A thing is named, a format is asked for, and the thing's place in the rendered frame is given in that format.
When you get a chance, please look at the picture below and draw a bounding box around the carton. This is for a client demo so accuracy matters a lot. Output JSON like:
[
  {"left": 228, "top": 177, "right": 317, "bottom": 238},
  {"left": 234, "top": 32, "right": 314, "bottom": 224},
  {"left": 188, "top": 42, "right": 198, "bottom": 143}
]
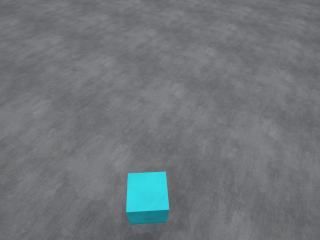
[{"left": 126, "top": 171, "right": 170, "bottom": 225}]

